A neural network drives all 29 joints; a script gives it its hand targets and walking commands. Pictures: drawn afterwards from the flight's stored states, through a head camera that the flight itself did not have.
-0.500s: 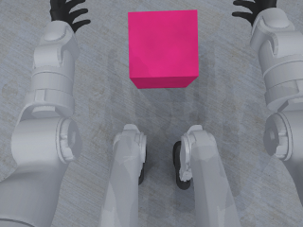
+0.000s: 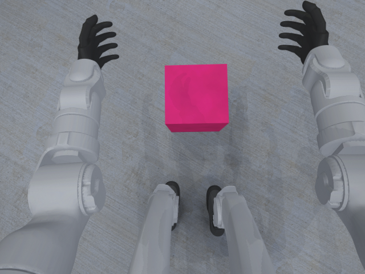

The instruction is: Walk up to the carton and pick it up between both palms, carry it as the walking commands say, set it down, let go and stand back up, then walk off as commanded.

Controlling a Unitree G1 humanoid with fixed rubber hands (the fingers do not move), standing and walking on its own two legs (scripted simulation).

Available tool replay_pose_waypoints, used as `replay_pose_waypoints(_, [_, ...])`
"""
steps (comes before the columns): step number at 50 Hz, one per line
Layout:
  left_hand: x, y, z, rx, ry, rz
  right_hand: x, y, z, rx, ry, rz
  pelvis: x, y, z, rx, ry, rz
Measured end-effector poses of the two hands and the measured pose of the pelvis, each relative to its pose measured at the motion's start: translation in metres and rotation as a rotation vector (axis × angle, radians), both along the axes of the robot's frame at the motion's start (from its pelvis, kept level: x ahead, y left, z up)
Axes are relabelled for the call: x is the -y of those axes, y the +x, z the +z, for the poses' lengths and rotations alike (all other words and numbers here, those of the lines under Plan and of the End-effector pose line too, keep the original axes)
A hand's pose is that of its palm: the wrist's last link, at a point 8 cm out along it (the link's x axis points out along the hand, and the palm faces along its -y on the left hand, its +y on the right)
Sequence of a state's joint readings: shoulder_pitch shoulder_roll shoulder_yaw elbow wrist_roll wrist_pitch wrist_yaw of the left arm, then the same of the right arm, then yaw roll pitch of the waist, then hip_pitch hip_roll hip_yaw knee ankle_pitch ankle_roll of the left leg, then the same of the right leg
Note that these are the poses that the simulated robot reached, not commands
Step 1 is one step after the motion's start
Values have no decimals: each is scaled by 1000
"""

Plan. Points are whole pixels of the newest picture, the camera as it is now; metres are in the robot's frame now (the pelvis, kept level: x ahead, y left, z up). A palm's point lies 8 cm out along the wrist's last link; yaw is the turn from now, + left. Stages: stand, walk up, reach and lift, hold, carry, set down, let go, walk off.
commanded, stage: set down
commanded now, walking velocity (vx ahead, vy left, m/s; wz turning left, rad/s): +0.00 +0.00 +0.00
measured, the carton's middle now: (195, 102) +0.54 +0.00 -0.51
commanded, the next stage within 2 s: let go in 0.08 s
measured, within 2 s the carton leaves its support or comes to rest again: neither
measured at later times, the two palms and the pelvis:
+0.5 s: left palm (47, 109) +0.41 +0.25 +0.00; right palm (336, 99) +0.42 -0.21 -0.01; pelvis +0.04 +0.01 +0.07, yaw +0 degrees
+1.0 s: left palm out of the picture +0.21 +0.25 +0.07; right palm out of the picture +0.23 -0.24 +0.06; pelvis +0.06 +0.00 +0.13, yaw +2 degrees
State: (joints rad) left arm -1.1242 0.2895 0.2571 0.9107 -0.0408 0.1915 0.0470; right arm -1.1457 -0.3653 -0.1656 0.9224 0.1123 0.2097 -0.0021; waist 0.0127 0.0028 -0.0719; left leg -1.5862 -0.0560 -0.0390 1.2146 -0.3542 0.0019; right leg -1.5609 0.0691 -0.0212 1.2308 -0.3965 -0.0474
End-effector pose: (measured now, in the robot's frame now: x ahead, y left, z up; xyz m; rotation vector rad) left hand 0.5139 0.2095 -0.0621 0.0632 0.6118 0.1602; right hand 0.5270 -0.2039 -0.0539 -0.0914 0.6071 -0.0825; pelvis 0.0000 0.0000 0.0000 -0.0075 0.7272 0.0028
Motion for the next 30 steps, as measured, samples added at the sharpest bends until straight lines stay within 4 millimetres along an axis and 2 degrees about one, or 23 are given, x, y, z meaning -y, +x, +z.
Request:
replay_pose_waypoints(7, [-1,-4,6,-26,44,-27,2,-3,7,-23,-29,1,0,10,20,1,-4,4])
replay_pose_waypoints(13, [-6,-21,5,-56,42,-32,2,-27,-6,-111,-38,-5,-2,21,33,6,-7,6])
replay_pose_waypoints(16, [-12,-38,12,-62,42,-22,3,-44,-1,-123,-52,0,-3,28,40,22,-8,7])
replay_pose_waypoints(21, [-30,-72,39,-63,53,-2,6,-72,28,-112,-84,15,-5,37,55,84,-10,12])
replay_pose_waypoints(25, [-41,-107,57,-79,55,-3,7,-106,45,-139,-100,26,-7,42,69,160,-13,16])
replay_pose_waypoints(30, [-44,-151,74,-98,39,-8,9,-151,62,-164,-104,35,-9,46,85,264,-15,21])
